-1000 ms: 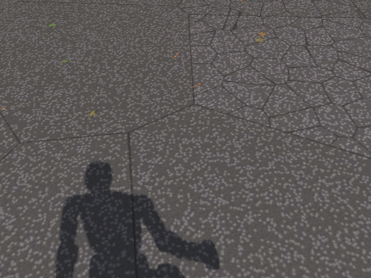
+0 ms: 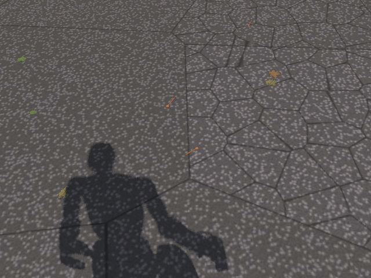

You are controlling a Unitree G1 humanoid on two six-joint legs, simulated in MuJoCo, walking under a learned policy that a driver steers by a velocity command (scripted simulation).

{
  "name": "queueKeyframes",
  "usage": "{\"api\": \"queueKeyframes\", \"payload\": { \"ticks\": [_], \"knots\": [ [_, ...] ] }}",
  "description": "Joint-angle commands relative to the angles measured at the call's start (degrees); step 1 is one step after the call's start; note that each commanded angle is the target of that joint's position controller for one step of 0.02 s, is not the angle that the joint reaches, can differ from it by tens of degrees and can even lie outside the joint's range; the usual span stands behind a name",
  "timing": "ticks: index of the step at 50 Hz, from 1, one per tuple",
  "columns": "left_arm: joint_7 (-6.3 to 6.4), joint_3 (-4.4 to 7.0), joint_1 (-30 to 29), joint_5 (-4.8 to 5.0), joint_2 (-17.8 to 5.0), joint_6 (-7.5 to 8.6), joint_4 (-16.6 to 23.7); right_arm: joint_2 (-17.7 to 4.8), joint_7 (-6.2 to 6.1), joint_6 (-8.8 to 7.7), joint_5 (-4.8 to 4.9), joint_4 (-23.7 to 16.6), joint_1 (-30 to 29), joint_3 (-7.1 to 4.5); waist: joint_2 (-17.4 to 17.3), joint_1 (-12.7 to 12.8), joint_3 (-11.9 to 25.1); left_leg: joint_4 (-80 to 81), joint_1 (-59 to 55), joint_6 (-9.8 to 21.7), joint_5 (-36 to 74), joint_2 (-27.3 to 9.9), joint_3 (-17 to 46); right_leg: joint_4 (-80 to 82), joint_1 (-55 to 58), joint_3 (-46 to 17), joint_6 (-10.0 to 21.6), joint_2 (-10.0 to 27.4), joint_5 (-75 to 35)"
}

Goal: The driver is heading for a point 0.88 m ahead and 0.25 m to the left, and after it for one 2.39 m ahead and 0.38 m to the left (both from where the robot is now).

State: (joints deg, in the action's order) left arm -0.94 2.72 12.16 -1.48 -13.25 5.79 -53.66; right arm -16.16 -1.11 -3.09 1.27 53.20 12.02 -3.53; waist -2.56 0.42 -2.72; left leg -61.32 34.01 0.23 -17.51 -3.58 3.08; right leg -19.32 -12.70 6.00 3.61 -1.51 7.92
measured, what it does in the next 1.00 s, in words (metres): walks ahead, turning left: left foot, then right foot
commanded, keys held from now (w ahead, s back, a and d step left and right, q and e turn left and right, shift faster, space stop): q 0.58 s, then no key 0.20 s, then w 0.22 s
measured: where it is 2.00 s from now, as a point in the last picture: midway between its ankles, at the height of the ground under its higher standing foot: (143, 238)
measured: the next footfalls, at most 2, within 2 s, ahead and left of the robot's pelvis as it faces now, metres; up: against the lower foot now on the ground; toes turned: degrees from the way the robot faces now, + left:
left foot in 0.26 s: +0.20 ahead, +0.13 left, +0.00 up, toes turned +10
right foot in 0.72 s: +0.23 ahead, -0.09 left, +0.00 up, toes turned +26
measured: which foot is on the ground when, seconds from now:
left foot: up 0.00-0.24, down 0.26-0.72, up 0.74-1.00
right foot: down 0.00-0.28, up 0.30-0.70, down 0.72-1.00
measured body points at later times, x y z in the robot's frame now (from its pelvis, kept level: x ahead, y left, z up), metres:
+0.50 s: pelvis +0.11 +0.03 -0.01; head +0.16 +0.07 +0.44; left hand +0.20 +0.34 -0.13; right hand +0.31 -0.21 -0.10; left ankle +0.16 +0.13 -0.75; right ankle +0.16 -0.13 -0.68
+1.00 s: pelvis +0.16 +0.01 +0.00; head +0.18 +0.00 +0.45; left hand +0.09 +0.29 -0.12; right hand +0.41 -0.17 -0.11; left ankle +0.10 +0.14 -0.71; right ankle +0.19 -0.11 -0.75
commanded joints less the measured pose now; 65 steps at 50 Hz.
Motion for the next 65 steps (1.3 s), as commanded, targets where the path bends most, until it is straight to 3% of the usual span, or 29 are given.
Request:
{"api": "queueKeyframes", "payload": {
  "ticks": [1, 7, 11, 12, 13, 14, 15, 16, 17, 18, 20, 26, 32, 35, 36, 37, 38, 39, 40, 42, 49, 52, 54, 55, 56, 57, 58, 60, 65],
  "knots": [
    [1.72, 1.73, -4.7, 0.03, -8.7, 0.36, 3.4, -1.7, -0.10, 0.97, -0.67, -2.6, 5.0, -0.65, 7.6, -3.3, 4.9, 8.2, -3.9, -1.0, 8.7, -1.3, -0.3, 6.6, 0.2, -2.3, 8.5, 14.7, -36.5],
    [3.69, 2.39, -3.0, 1.39, -10.8, -2.49, 2.6, -2.2, 1.87, 1.79, -0.87, -7.7, -3.2, -1.02, 6.9, 0.0, 5.2, 21.0, -4.4, -0.3, 13.4, -0.8, -3.3, 4.0, 7.6, 0.6, 7.8, 16.9, -29.5],
    [4.28, 3.15, -4.3, 2.73, -11.8, -4.44, 3.3, -3.5, 3.16, 2.16, -0.74, -10.3, -3.3, -1.98, 7.3, -1.0, 4.4, 26.6, -5.7, 2.5, 6.4, 1.0, -5.6, -4.6, 10.5, 0.2, 5.3, 18.6, -28.8],
    [4.45, 3.19, -4.6, 2.99, -11.5, -4.84, 3.6, -4.0, 3.22, 1.92, -0.78, -9.9, -0.5, -2.48, 6.1, -2.6, 5.6, 31.6, -10.7, 3.9, 10.2, 2.9, -7.0, -10.4, 9.7, 1.7, 3.4, 16.8, -30.4],
    [4.31, 3.07, -1.5, 2.41, -10.7, -4.95, 3.3, -7.7, 2.64, 1.64, -1.10, -9.4, 3.5, -3.94, 1.1, -3.7, 8.7, 36.1, -19.8, 6.3, 25.8, 2.7, -3.4, -20.3, 6.2, 3.6, -0.2, 12.5, -25.6],
    [3.82, 2.09, -2.0, 0.03, -8.1, -4.53, 5.6, -14.4, 1.27, 1.76, -1.73, -9.9, 6.9, -5.67, -11.3, -3.5, 12.4, 34.6, -32.2, 12.5, 55.6, -9.1, 13.2, -38.0, -8.2, 5.6, -4.8, 5.9, -0.4],
    [3.11, 1.26, -1.6, -0.26, -6.2, -4.23, 7.4, -15.0, 1.21, 1.87, -2.71, -11.0, 7.2, -5.20, -15.5, -2.2, 20.3, 37.1, -41.7, 24.8, 55.3, -19.1, 31.2, -52.6, -21.3, -2.8, -6.7, -3.2, 33.8],
    [2.30, 1.84, -3.0, 1.18, -8.5, -4.12, 6.8, -11.6, 1.72, 1.65, -2.13, -12.1, 5.4, -4.26, -6.8, -3.3, 21.0, 38.9, -38.9, 23.1, 46.0, -17.3, 28.2, -56.4, -23.0, -10.7, -5.7, -0.1, 32.1],
    [2.27, 2.10, -5.3, 2.48, -9.0, -4.28, 7.3, -9.9, 1.54, 1.41, -1.49, -13.2, 1.0, -3.86, -3.5, -2.3, 15.7, 39.7, -34.2, 19.6, 38.2, -14.1, 22.0, -55.4, -25.1, -10.7, -5.0, 1.5, 27.2],
    [2.93, 2.33, -5.8, 2.03, -8.8, -4.70, 6.7, -9.1, 1.22, 1.63, -0.70, -13.7, -1.9, -3.69, 1.0, -1.1, 11.7, 40.9, -29.2, 16.2, 30.4, -11.0, 18.2, -51.3, -25.2, -10.3, -5.3, 2.9, 22.7],
    [3.81, 2.90, -6.3, 0.97, -9.7, -5.50, 7.1, -8.2, 0.31, 2.50, -0.77, -14.5, -4.1, -3.37, -1.6, 0.4, 9.7, 42.7, -21.4, 14.1, 23.0, -7.5, 15.4, -45.9, -20.4, -9.6, -6.0, 3.1, 17.3],
    [4.20, 2.19, -6.5, 1.38, -7.3, -5.43, 7.6, -10.0, -1.20, 3.28, -0.95, -15.8, -3.1, -4.11, -4.6, -0.6, 11.0, 43.3, -20.7, 13.2, 14.4, -5.5, 17.3, -30.7, -16.3, -10.5, -7.8, 0.9, 12.2],
    [2.89, 2.36, -4.7, 1.98, -8.5, -4.35, 7.7, -9.0, -1.30, 4.37, -1.36, -16.8, -3.8, -3.49, -7.4, -1.3, 10.4, 42.1, -20.4, 11.7, 9.7, -5.2, 21.8, -19.6, -9.9, -10.0, -6.9, 0.5, 11.6],
    [1.74, 2.50, -0.3, 1.48, -8.7, -3.64, 6.5, -7.6, -1.64, 5.15, -0.71, -16.7, -3.1, -2.56, -5.6, 1.0, 9.9, 37.5, -17.3, 8.0, 10.4, -1.9, 19.8, -3.9, 0.6, -8.6, -3.9, 1.8, 2.3],
    [1.76, 3.15, 0.4, 0.17, -12.3, -3.69, 6.9, -5.4, -1.68, 5.19, -1.08, -16.7, -1.3, -1.88, 2.4, 0.0, 9.3, 29.2, -11.8, 4.7, 2.3, 2.6, 15.0, 0.5, 4.8, -17.5, -0.7, 11.2, 0.7],
    [1.97, 3.94, -1.5, -1.11, -16.8, -4.14, 7.3, -4.8, -1.44, 4.56, -0.84, -18.6, -1.2, -1.93, 17.1, -2.7, 5.6, 20.9, -2.3, 1.8, -12.3, 12.0, 5.0, 3.6, 3.7, -30.6, 7.8, 20.8, -7.9],
    [2.12, 3.25, -2.7, -2.06, -13.7, -3.79, 8.7, -9.0, -1.31, 3.76, -1.74, -18.5, -3.0, -3.04, 16.7, -0.4, 6.0, 8.1, -3.1, -0.4, -17.7, 9.8, 7.0, 4.6, -0.5, -35.5, 13.6, 25.1, -9.6],
    [2.39, 2.92, -5.0, -1.23, -12.4, -3.54, 9.7, -11.0, -1.07, 3.71, -1.08, -17.3, -2.1, -4.00, 12.7, -1.2, 5.6, 1.2, -2.7, -0.9, -14.9, 9.7, 8.1, 3.5, -0.2, -31.2, 12.6, 22.5, -10.2],
    [2.53, 2.66, -6.0, 0.08, -11.2, -3.44, 9.7, -9.7, -1.07, 4.11, -1.04, -15.6, -0.1, -3.89, 9.9, -2.2, 6.1, -0.4, -2.1, -1.6, -10.7, 8.7, 7.5, 3.3, 1.4, -26.4, 9.3, 18.5, -2.5],
    [2.64, 1.71, -3.5, 1.94, -8.7, -3.30, 8.3, -5.3, -0.78, 4.48, -1.52, -14.5, 0.3, -2.58, 10.9, -0.9, 4.3, 0.6, 1.0, -2.8, -4.1, 7.0, 5.9, 6.0, 4.4, -24.1, 6.7, 14.8, 14.6],
    [2.83, 3.08, 4.7, 2.28, -13.5, -3.03, 5.9, -2.7, 0.78, 0.46, -0.07, -16.4, -8.7, -0.86, 13.2, 4.6, 1.2, 25.1, -7.9, -1.9, -4.0, 4.2, -4.4, 8.9, 5.6, -20.5, 7.4, 14.2, 14.5],
    [1.96, 3.19, 4.1, 3.44, -13.9, -3.25, 5.9, -3.5, 1.16, -0.42, 0.41, -14.5, -4.6, -1.22, 11.8, 1.7, 0.8, 36.5, -18.7, 0.6, 2.9, 5.2, -6.3, 7.4, 0.4, -20.1, 7.9, 14.3, 15.3],
    [1.49, 2.28, 3.5, 3.28, -11.2, -3.06, 6.0, -4.6, 0.83, -0.48, 0.55, -11.9, 1.8, -1.89, 9.6, -1.8, 3.3, 40.2, -31.9, 2.5, 5.7, 4.4, -5.0, 2.5, -6.2, -18.3, 5.6, 12.5, 13.8],
    [1.08, 1.11, 1.5, 2.51, -7.4, -2.58, 6.7, -6.0, 0.34, -0.48, 0.62, -10.6, 8.1, -2.36, 6.5, -4.8, 6.4, 40.9, -41.6, 4.2, 3.5, -1.1, 1.9, -6.2, -12.9, -14.5, 2.6, 9.5, 13.9],
    [0.57, -0.16, 0.2, 1.43, -2.9, -1.30, 9.3, -12.1, -0.12, -0.13, -0.05, -9.9, 13.5, -3.71, -7.9, -5.5, 9.6, 43.1, -51.0, 9.5, 0.4, -12.9, 18.9, -24.8, -25.6, -5.4, -1.6, 2.6, 18.4],
    [0.76, 0.98, -2.8, 2.80, -7.5, -0.13, 11.2, -13.7, 0.61, -0.43, -0.67, -9.0, 15.8, -4.34, -11.2, -7.3, 5.9, 48.8, -47.5, 16.5, -8.9, -19.9, 31.6, -36.1, -35.5, -6.1, -2.1, 2.3, 26.1],
    [0.60, 2.03, -3.4, 3.85, -11.0, 0.27, 11.1, -9.8, 0.96, -1.16, -0.90, -9.6, 13.0, -3.10, -6.7, -5.9, 0.7, 50.1, -44.3, 16.4, -14.0, -18.2, 29.8, -42.4, -39.2, -8.9, -1.2, 5.9, 22.9],
    [0.02, 2.08, -2.6, 3.37, -10.3, 0.42, 10.1, -6.5, 1.44, -1.85, -0.99, -10.8, 8.3, -1.83, -5.5, -3.6, -2.0, 52.4, -40.4, 13.6, -8.9, -13.2, 21.4, -43.1, -39.7, -8.8, -0.6, 8.2, 13.2],
    [-1.05, 0.85, -6.2, 1.91, -6.2, 0.18, 11.5, -6.7, 1.00, -1.40, -0.93, -10.5, 7.2, -1.67, -2.8, -2.5, -2.0, 54.7, -32.3, 11.8, 14.8, -7.6, 6.7, -30.2, -32.0, -5.9, -4.0, 8.1, -1.5]
  ]
}}
Velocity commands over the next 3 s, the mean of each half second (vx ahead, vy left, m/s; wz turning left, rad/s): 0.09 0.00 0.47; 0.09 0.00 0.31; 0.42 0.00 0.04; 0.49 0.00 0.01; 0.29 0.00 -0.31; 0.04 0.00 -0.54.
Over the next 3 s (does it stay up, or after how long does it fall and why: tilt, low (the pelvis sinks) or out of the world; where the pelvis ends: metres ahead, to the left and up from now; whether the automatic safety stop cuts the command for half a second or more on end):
stays up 0.83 0.33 -0.02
